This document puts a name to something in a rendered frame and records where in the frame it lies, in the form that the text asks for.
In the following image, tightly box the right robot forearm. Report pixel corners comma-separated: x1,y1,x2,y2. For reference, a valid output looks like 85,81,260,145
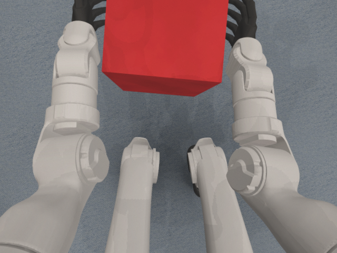
225,37,294,157

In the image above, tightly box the robot left upper arm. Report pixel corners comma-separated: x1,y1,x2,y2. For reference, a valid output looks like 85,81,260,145
0,133,110,253

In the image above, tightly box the left robot hand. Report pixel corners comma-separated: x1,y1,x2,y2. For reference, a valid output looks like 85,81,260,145
72,0,106,31

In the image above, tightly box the robot right upper arm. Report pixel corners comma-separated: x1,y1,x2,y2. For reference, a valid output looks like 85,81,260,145
226,145,337,253

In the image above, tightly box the left robot forearm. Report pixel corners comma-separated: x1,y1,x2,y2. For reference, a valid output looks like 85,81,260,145
33,21,101,176

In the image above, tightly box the right robot foot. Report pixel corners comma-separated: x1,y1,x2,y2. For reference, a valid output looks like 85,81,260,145
187,145,200,197

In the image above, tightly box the right robot shin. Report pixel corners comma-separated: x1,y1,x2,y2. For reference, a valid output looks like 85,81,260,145
193,138,227,188

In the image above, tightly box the carton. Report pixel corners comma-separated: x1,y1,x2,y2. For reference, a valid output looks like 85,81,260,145
102,0,229,97

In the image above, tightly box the right robot hand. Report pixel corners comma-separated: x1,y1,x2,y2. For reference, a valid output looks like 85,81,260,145
225,0,257,47

